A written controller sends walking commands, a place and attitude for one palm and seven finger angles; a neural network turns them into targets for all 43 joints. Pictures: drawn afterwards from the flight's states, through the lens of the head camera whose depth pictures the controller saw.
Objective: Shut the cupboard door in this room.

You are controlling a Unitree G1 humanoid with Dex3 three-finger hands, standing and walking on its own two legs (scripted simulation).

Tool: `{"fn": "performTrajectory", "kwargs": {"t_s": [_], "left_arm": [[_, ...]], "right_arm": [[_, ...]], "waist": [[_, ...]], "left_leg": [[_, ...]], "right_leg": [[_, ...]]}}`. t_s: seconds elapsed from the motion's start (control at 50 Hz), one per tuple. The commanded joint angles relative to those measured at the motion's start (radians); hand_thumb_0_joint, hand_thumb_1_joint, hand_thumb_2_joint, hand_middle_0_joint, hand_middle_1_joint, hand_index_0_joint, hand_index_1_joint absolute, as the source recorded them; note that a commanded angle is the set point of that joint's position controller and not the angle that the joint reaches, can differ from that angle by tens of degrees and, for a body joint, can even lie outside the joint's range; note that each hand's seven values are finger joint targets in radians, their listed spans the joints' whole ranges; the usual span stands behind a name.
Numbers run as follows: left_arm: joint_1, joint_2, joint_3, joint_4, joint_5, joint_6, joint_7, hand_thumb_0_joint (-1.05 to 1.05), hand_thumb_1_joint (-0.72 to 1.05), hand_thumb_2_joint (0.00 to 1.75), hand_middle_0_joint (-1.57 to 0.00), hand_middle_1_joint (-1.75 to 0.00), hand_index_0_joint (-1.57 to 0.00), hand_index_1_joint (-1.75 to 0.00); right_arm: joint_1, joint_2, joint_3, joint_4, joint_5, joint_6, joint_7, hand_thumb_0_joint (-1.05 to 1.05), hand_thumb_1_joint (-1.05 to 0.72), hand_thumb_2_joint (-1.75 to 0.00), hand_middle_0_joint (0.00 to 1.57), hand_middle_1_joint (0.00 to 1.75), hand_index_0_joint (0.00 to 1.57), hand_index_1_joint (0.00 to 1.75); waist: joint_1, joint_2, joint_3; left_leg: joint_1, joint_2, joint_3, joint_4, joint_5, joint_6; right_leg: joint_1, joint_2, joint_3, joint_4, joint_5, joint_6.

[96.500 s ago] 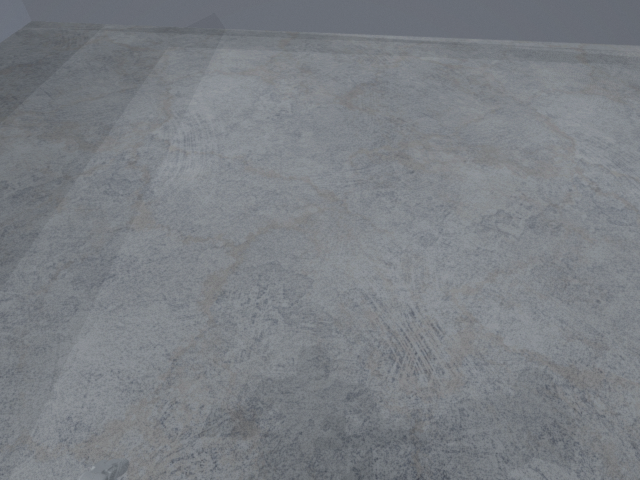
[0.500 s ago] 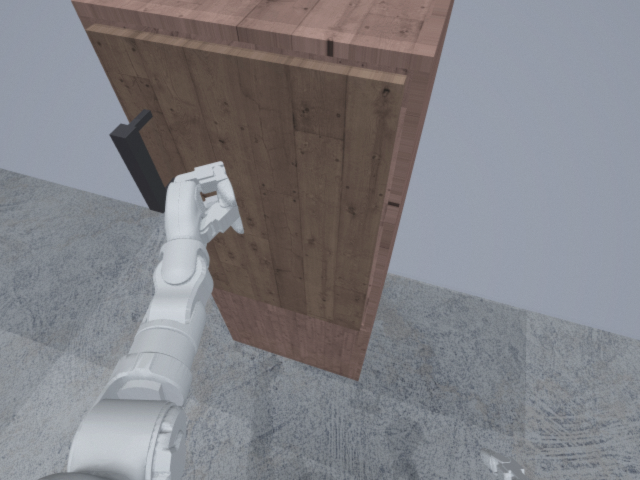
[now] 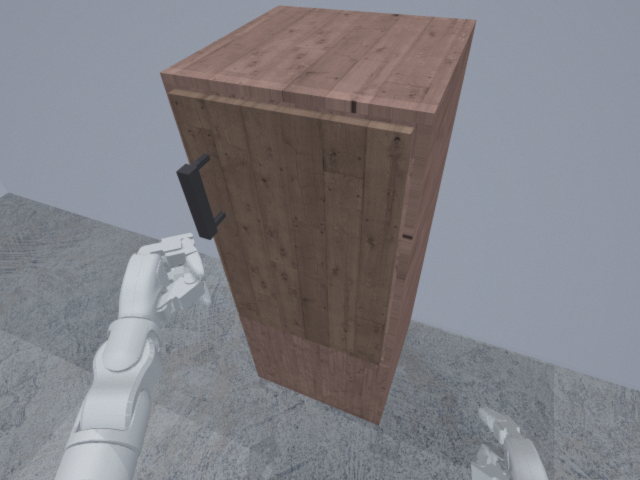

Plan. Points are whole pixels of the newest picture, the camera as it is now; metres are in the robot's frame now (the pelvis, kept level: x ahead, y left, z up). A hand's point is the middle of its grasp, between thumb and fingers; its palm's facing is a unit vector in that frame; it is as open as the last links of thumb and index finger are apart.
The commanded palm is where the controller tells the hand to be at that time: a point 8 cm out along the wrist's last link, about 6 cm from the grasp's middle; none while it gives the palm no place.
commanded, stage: draw the hand back to the body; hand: left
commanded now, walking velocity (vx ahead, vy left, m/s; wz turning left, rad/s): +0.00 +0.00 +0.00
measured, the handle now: (205, 196) +0.55 +0.24 +0.06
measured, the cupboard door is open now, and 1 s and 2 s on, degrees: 0 0 0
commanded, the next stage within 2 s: step back with the hand held close in 1.00 s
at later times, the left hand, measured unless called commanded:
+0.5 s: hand (69, 330) +0.23 +0.26 +0.15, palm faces +0.36 -0.87 -0.35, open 5.1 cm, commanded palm +0.17 +0.31 +0.18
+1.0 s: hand (36, 336) +0.21 +0.28 +0.17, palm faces +0.44 -0.81 -0.39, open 7.4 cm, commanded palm +0.16 +0.32 +0.19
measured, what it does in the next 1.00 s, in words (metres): stands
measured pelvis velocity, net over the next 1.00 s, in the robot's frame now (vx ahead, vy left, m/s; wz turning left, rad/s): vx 0.02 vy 0.02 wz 0.01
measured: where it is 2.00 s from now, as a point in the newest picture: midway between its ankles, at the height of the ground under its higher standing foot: outside the picture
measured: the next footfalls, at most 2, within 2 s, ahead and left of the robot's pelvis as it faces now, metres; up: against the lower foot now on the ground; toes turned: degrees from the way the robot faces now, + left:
none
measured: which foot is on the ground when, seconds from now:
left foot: down 0.00-1.00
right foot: down 0.00-1.00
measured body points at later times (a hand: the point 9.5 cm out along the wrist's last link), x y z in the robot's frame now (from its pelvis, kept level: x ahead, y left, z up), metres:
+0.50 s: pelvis +0.01 +0.02 +0.02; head -0.01 +0.00 +0.46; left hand +0.20 +0.31 +0.17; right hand +0.19 -0.19 -0.08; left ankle +0.02 +0.10 -0.73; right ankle -0.02 -0.08 -0.73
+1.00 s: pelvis +0.02 +0.02 +0.01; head +0.00 +0.00 +0.46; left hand +0.18 +0.32 +0.19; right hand +0.21 -0.19 -0.07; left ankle +0.02 +0.10 -0.73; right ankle -0.02 -0.08 -0.73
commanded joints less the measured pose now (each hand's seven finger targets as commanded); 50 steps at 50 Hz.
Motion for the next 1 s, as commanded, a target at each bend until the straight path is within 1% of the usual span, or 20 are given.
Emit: {"fn": "performTrajectory", "kwargs": {"t_s": [0.0,0.08,0.1,0.12,0.2,0.22,0.26,0.32,0.34,0.36,0.42,0.5,0.6,0.64,0.68,0.74,0.78,0.84,0.92,0.98], "left_arm": [[-0.174,0.204,0.073,-0.337,0.039,-0.053,0.077,0.00,0.90,0.90,-1.02,-1.20,-1.02,-1.20],[-0.102,0.231,0.100,-0.405,0.056,-0.052,0.103,0.00,0.90,0.90,-0.92,-1.08,-0.92,-1.08],[-0.084,0.210,0.083,-0.431,0.057,-0.051,0.106,0.00,0.90,0.90,-0.89,-1.05,-0.89,-1.05],[-0.081,0.229,0.098,-0.457,0.064,-0.055,0.112,0.00,0.90,0.90,-0.86,-1.02,-0.86,-1.02],[-0.006,0.205,0.085,-0.530,0.070,-0.060,0.122,0.00,0.90,0.90,-0.75,-0.90,-0.75,-0.90],[0.006,0.233,0.111,-0.556,0.077,-0.064,0.127,0.00,0.90,0.90,-0.72,-0.87,-0.72,-0.87],[0.085,0.237,0.134,-0.587,0.077,-0.066,0.130,0.00,0.90,0.90,-0.67,-0.81,-0.67,-0.81],[0.197,0.265,0.191,-0.610,0.073,-0.063,0.129,0.00,0.90,0.90,-0.58,-0.72,-0.58,-0.72],[0.226,0.245,0.186,-0.626,0.070,-0.063,0.127,0.00,0.90,0.90,-0.56,-0.69,-0.56,-0.69],[0.243,0.273,0.219,-0.637,0.072,-0.063,0.128,0.00,0.90,0.90,-0.53,-0.66,-0.53,-0.66],[0.309,0.284,0.256,-0.685,0.071,-0.065,0.127,0.00,0.90,0.90,-0.45,-0.57,-0.45,-0.57],[0.403,0.303,0.302,-0.772,0.071,-0.069,0.133,0.00,0.90,0.90,-0.34,-0.45,-0.34,-0.45],[0.517,0.336,0.377,-0.815,0.068,-0.067,0.144,0.00,0.90,0.90,-0.20,-0.30,-0.20,-0.30],[0.498,0.288,0.330,-0.776,0.071,-0.059,0.142,0.00,0.90,0.90,-0.20,-0.30,-0.20,-0.30],[0.463,0.267,0.302,-0.755,0.078,-0.050,0.141,0.00,0.90,0.90,-0.20,-0.30,-0.20,-0.30],[0.419,0.271,0.294,-0.754,0.083,-0.047,0.151,0.00,0.90,0.90,-0.20,-0.30,-0.20,-0.30],[0.412,0.306,0.322,-0.771,0.084,-0.048,0.155,0.00,0.90,0.90,-0.20,-0.30,-0.20,-0.30],[0.421,0.313,0.328,-0.822,0.084,-0.058,0.160,0.00,0.90,0.90,-0.20,-0.30,-0.20,-0.30],[0.455,0.328,0.351,-0.836,0.083,-0.057,0.163,0.00,0.90,0.90,-0.20,-0.30,-0.20,-0.30],[0.500,0.324,0.366,-0.784,0.075,-0.046,0.155,0.00,0.90,0.90,-0.20,-0.30,-0.20,-0.30]], "right_arm": [[-0.134,-0.085,-0.028,-0.151,-0.003,-0.039,-0.025,0.00,-0.90,-0.90,0.20,0.30,0.20,0.30],[-0.154,-0.089,-0.024,-0.146,-0.011,-0.045,-0.032,0.00,-0.90,-0.90,0.20,0.30,0.20,0.30],[-0.150,-0.082,-0.023,-0.146,-0.012,-0.047,-0.032,0.00,-0.90,-0.90,0.20,0.30,0.20,0.30],[-0.156,-0.085,-0.020,-0.147,-0.013,-0.051,-0.032,0.00,-0.90,-0.90,0.20,0.30,0.20,0.30],[-0.157,-0.085,-0.022,-0.138,-0.021,-0.070,-0.032,0.00,-0.90,-0.90,0.20,0.30,0.20,0.30],[-0.159,-0.090,-0.022,-0.138,-0.022,-0.077,-0.031,0.00,-0.90,-0.90,0.20,0.30,0.20,0.30],[-0.157,-0.090,-0.024,-0.133,-0.026,-0.084,-0.029,0.00,-0.90,-0.90,0.20,0.30,0.20,0.30],[-0.160,-0.089,-0.028,-0.133,-0.029,-0.086,-0.025,0.00,-0.90,-0.90,0.20,0.30,0.20,0.30],[-0.158,-0.086,-0.030,-0.133,-0.030,-0.084,-0.024,0.00,-0.90,-0.90,0.20,0.30,0.20,0.30],[-0.158,-0.088,-0.031,-0.132,-0.032,-0.084,-0.023,0.00,-0.90,-0.90,0.20,0.30,0.20,0.30],[-0.154,-0.085,-0.035,-0.130,-0.031,-0.088,-0.018,0.00,-0.90,-0.90,0.20,0.30,0.20,0.30],[-0.142,-0.083,-0.042,-0.129,-0.035,-0.105,-0.013,0.00,-0.90,-0.90,0.20,0.30,0.20,0.30],[-0.128,-0.085,-0.051,-0.127,-0.036,-0.119,-0.010,0.00,-0.90,-0.90,0.20,0.30,0.20,0.30],[-0.128,-0.089,-0.052,-0.121,-0.037,-0.118,-0.009,0.00,-0.90,-0.90,0.20,0.30,0.20,0.30],[-0.126,-0.097,-0.056,-0.115,-0.035,-0.119,-0.012,0.00,-0.90,-0.90,0.20,0.30,0.20,0.30],[-0.120,-0.099,-0.056,-0.114,-0.037,-0.116,-0.018,0.00,-0.90,-0.90,0.20,0.30,0.20,0.30],[-0.124,-0.102,-0.058,-0.113,-0.040,-0.120,-0.023,0.00,-0.90,-0.90,0.20,0.30,0.20,0.30],[-0.133,-0.089,-0.052,-0.118,-0.041,-0.128,-0.024,0.00,-0.90,-0.90,0.20,0.30,0.20,0.30],[-0.135,-0.082,-0.043,-0.114,-0.044,-0.134,-0.022,0.00,-0.90,-0.90,0.20,0.30,0.20,0.30],[-0.134,-0.084,-0.046,-0.114,-0.042,-0.127,-0.019,0.00,-0.90,-0.90,0.20,0.30,0.20,0.30]], "waist": [[0.011,-0.049,-0.086],[0.018,-0.040,-0.049],[0.013,-0.012,-0.047],[0.018,0.002,-0.054],[0.017,0.025,-0.029],[0.024,0.028,-0.046],[0.031,0.004,-0.053],[0.044,-0.040,-0.024],[0.041,-0.027,-0.019],[0.046,-0.047,-0.014],[0.051,0.016,-0.008],[0.054,0.058,-0.020],[0.061,0.024,-0.017],[0.048,-0.016,0.028],[0.037,-0.002,0.065],[0.037,-0.018,0.042],[0.047,-0.021,0.011],[0.056,0.015,-0.042],[0.063,0.067,-0.020],[0.065,0.008,0.019]], "left_leg": [[0.164,0.007,-0.045,-0.128,0.090,0.023],[0.219,0.013,-0.048,-0.179,0.086,0.023],[0.234,0.015,-0.051,-0.196,0.085,0.020],[0.250,0.016,-0.055,-0.209,0.079,0.018],[0.292,0.025,-0.075,-0.255,0.067,0.013],[0.305,0.025,-0.078,-0.260,0.080,0.012],[0.312,0.028,-0.083,-0.265,0.108,0.009],[0.293,0.030,-0.077,-0.264,0.147,0.008],[0.292,0.030,-0.079,-0.263,0.162,0.007],[0.289,0.029,-0.073,-0.258,0.172,0.008],[0.283,0.030,-0.072,-0.257,0.194,0.002],[0.290,0.037,-0.079,-0.246,0.251,-0.003],[0.277,0.040,-0.078,-0.227,0.318,-0.007],[0.268,0.040,-0.073,-0.226,0.290,-0.003],[0.270,0.042,-0.074,-0.232,0.263,0.001],[0.276,0.038,-0.083,-0.237,0.239,0.002],[0.283,0.036,-0.082,-0.237,0.228,0.007],[0.295,0.029,-0.081,-0.230,0.253,0.005],[0.274,0.027,-0.079,-0.226,0.284,-0.005],[0.258,0.033,-0.075,-0.225,0.308,-0.004]], "right_leg": [[0.034,-0.061,0.099,-0.217,0.227,0.062],[0.041,-0.042,0.080,-0.273,0.161,0.050],[0.059,-0.045,0.074,-0.268,0.154,0.043],[0.058,-0.040,0.069,-0.278,0.142,0.041],[0.076,-0.031,0.052,-0.290,0.130,0.034],[0.080,-0.028,0.049,-0.292,0.146,0.033],[0.102,-0.025,0.041,-0.287,0.173,0.032],[0.119,-0.027,0.039,-0.292,0.202,0.034],[0.129,-0.029,0.038,-0.288,0.214,0.032],[0.124,-0.028,0.037,-0.293,0.228,0.035],[0.136,-0.032,0.038,-0.290,0.239,0.033],[0.150,-0.034,0.035,-0.275,0.277,0.032],[0.154,-0.035,0.030,-0.264,0.324,0.034],[0.116,-0.035,0.030,-0.271,0.305,0.037],[0.082,-0.034,0.033,-0.285,0.278,0.038],[0.091,-0.037,0.031,-0.277,0.253,0.038],[0.104,-0.036,0.036,-0.282,0.250,0.039],[0.143,-0.039,0.036,-0.266,0.271,0.035],[0.157,-0.039,0.035,-0.266,0.303,0.029],[0.147,-0.034,0.034,-0.275,0.331,0.031]]}}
